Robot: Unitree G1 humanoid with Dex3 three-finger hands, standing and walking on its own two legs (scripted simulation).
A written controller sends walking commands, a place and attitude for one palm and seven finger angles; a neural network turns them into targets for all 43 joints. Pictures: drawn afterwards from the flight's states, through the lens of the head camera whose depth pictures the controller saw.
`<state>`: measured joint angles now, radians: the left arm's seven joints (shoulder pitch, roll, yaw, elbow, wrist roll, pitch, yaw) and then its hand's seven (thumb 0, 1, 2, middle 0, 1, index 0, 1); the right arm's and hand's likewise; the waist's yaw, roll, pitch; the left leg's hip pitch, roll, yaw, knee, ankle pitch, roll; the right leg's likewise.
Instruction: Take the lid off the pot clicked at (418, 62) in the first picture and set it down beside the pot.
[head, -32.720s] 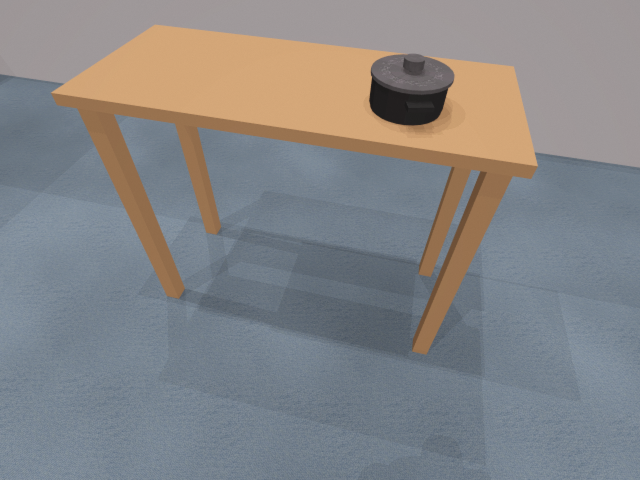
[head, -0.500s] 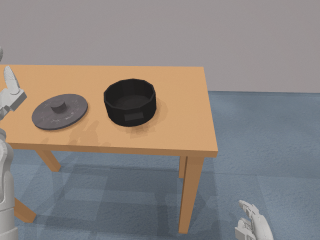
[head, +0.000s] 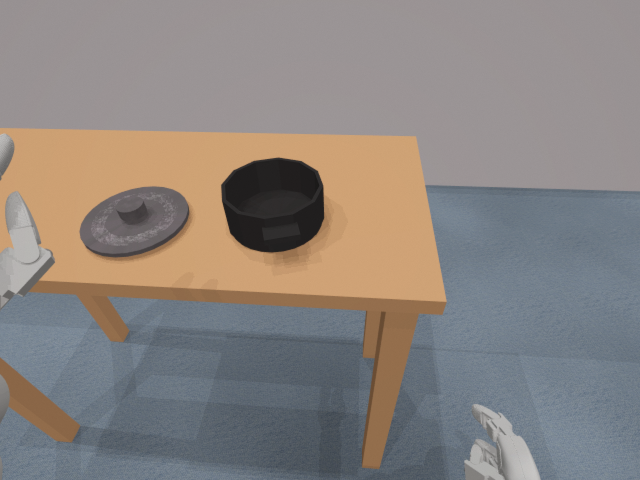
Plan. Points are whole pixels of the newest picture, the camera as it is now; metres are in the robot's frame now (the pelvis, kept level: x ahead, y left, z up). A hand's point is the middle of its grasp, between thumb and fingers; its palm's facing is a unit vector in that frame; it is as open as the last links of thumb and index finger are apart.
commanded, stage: draw the hand back to the body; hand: left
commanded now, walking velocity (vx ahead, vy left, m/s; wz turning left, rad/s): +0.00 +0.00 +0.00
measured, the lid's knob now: (131, 208) +0.47 +0.38 +0.09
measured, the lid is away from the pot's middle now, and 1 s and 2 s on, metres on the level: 0.23 0.23 0.23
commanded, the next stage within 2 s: step back with the hand held close in 0.22 s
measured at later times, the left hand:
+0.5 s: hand (15, 290) +0.17 +0.25 +0.26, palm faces +0.48 -0.78 -0.39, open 7.4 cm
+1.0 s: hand out of the picture +0.12 +0.28 +0.26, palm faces +0.49 -0.75 -0.45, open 7.4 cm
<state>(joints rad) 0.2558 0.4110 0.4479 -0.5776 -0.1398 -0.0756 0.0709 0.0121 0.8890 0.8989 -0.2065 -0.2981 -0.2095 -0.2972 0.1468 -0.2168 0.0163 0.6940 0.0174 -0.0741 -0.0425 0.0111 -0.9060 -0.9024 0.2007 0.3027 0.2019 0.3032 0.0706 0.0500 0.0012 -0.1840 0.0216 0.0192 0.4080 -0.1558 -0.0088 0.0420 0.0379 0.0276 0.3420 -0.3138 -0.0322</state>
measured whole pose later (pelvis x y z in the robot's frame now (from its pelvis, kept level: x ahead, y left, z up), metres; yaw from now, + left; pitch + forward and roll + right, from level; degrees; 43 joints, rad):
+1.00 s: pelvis -0.07 +0.05 -0.01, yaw +1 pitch +1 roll -3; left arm 0.46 0.50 0.56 -0.77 -0.11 -0.23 0.15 0.01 0.88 0.90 -0.21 -0.30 -0.22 -0.30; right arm 0.21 -0.21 -0.02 0.60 0.03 -0.04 -0.07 0.01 -0.91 -0.90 0.20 0.30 0.20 0.30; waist 0.00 0.05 0.01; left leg -0.46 -0.01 0.01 0.54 -0.11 0.05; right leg -0.25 0.01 0.01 0.53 -0.31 0.02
